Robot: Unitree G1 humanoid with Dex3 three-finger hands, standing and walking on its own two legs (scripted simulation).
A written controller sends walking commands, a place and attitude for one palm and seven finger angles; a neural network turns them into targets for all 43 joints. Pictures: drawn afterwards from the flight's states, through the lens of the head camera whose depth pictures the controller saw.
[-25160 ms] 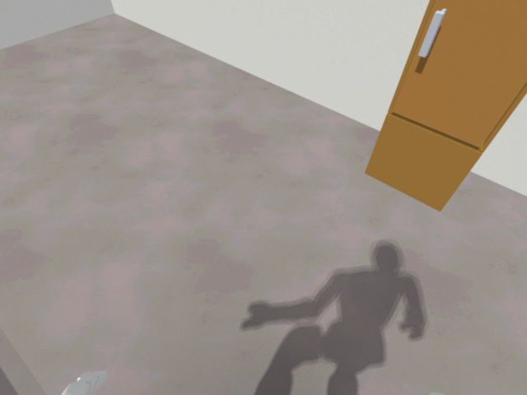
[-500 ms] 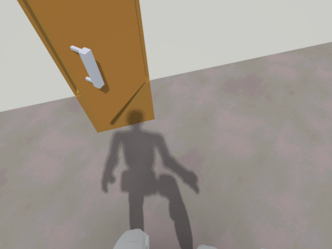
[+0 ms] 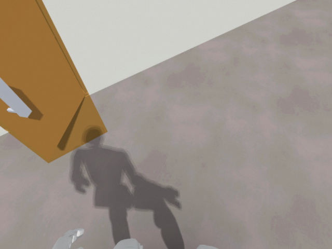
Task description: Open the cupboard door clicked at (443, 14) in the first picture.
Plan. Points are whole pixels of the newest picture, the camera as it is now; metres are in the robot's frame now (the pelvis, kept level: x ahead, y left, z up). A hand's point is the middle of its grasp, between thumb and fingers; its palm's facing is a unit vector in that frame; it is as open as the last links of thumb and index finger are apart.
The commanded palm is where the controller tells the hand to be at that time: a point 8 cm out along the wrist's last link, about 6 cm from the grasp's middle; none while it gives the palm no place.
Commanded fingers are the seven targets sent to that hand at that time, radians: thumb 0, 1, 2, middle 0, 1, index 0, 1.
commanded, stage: walk to a spot facing it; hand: left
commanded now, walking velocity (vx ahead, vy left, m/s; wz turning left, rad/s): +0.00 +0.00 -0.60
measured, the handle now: (3, 97) +0.48 +0.51 +0.03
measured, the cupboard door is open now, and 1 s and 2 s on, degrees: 45 45 45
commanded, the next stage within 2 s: turn to face it in 1.64 s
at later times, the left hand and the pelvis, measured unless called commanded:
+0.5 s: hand (116, 205) +0.23 +0.17 -0.14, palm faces -0.29 -0.94 -0.17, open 7.4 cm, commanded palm none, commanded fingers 0.00 0.90 0.90 -0.20 -0.30 -0.20 -0.30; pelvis +0.08 +0.00 +0.02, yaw -18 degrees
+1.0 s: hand (176, 165) +0.36 +0.00 -0.14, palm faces -0.49 -0.85 -0.22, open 7.3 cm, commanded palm none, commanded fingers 0.00 0.90 0.90 -0.20 -0.30 -0.20 -0.30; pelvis +0.23 -0.15 +0.02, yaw -32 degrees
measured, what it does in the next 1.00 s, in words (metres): walks ahead, turning right: left foot, then right foot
